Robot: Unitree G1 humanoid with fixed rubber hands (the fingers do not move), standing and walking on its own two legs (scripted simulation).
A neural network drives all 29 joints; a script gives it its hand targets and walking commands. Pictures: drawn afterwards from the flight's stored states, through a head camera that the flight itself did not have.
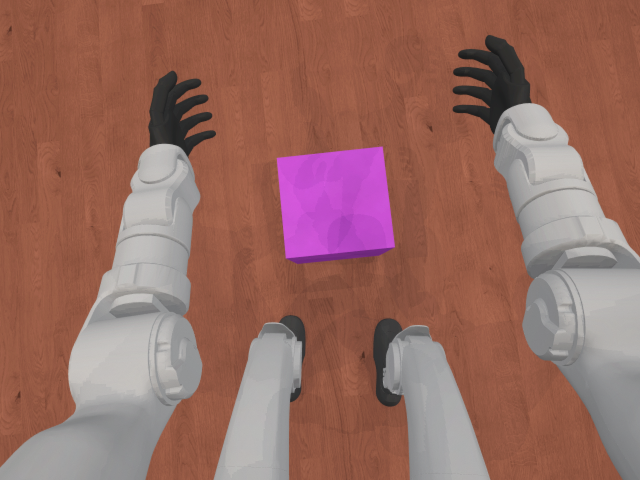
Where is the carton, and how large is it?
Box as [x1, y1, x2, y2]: [277, 147, 394, 263]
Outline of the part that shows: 382,147 277,158 286,258 296,263 378,255 394,247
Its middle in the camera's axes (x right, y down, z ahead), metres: +0.03 -0.06 +0.87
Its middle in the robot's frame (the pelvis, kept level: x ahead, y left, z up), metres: +0.48 +0.02 -0.52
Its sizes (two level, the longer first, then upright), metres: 0.210 0.200 0.250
